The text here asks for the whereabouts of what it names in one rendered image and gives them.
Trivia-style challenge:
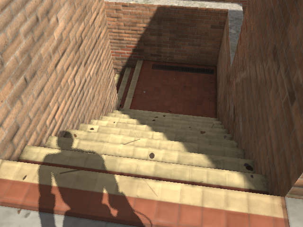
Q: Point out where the stairs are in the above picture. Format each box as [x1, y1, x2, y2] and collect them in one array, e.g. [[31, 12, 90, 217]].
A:
[[17, 108, 269, 195], [115, 67, 135, 109]]

